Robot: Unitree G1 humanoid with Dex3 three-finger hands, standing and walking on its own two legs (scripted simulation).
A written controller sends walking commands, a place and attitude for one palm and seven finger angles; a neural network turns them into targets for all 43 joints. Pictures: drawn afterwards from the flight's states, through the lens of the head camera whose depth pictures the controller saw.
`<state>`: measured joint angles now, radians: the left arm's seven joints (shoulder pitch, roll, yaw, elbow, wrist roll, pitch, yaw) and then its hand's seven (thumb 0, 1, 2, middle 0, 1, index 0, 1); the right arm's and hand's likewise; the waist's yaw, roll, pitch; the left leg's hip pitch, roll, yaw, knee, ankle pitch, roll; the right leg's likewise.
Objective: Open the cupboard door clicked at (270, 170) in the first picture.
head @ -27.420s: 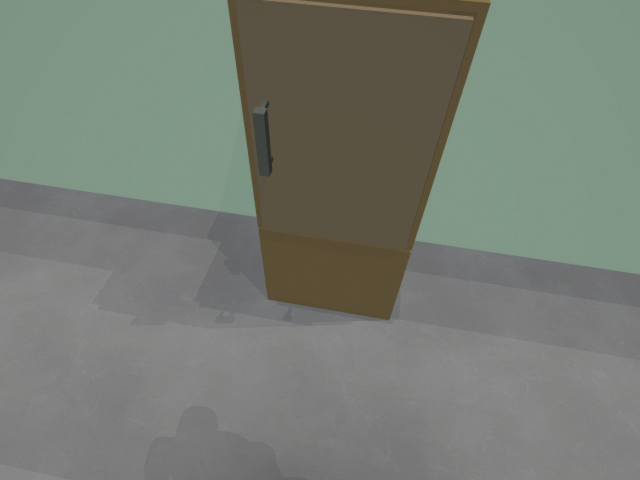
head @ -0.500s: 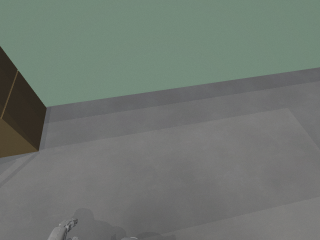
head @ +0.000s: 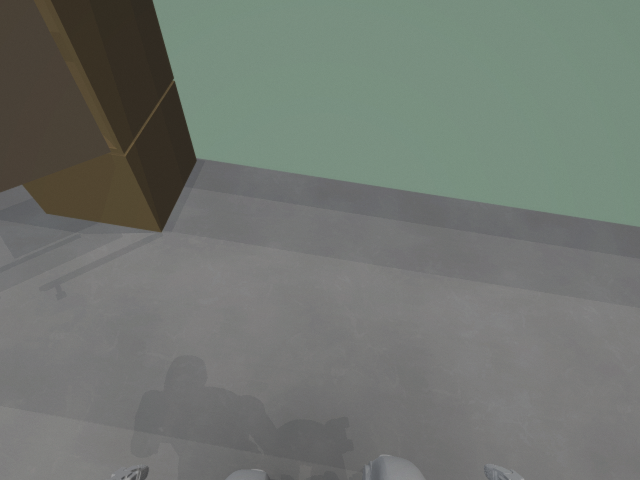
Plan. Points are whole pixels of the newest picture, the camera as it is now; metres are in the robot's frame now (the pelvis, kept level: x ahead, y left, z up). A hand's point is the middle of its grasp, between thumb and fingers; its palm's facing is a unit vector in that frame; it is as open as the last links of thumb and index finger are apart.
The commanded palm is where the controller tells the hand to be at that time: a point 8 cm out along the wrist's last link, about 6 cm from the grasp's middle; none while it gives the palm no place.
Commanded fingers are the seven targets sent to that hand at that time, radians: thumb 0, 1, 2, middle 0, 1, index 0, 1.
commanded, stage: turn to face it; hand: left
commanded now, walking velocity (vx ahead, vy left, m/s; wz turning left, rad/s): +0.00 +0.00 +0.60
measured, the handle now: out of the picture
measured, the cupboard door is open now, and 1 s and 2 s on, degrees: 45 45 45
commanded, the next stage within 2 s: take the last steps up to it in 1.04 s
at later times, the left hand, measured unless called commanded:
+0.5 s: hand out of the picture +0.00 +0.17 -0.17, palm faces +0.33 -0.92 -0.21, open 7.4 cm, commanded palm none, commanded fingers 0.00 0.90 0.90 -0.20 -0.30 -0.20 -0.30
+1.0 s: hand out of the picture +0.00 +0.15 -0.15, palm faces +0.52 -0.81 -0.27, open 7.4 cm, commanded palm none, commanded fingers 0.00 0.90 0.90 -0.20 -0.30 -0.20 -0.30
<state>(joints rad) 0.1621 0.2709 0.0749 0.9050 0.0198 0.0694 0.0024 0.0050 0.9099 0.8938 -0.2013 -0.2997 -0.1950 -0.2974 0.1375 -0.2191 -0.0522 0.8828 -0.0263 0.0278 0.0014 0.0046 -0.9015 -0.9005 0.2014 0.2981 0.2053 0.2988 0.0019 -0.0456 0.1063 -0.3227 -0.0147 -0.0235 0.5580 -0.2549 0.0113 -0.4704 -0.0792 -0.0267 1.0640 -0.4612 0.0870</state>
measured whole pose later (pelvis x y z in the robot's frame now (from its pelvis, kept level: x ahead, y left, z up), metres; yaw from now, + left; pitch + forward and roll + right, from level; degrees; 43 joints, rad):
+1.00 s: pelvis +0.03 -0.07 +0.00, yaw +33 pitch +0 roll +1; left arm 0.18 0.20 0.04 0.89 0.03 0.01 0.01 0.00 0.91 0.89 -0.20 -0.30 -0.20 -0.30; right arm 0.16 -0.23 -0.08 0.95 -0.02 0.08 0.01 0.01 -0.90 -0.90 0.20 0.30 0.20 0.30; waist -0.02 0.01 0.10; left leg -0.45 -0.02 -0.01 1.04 -0.49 -0.04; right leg -0.23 -0.07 -0.09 0.55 -0.31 0.00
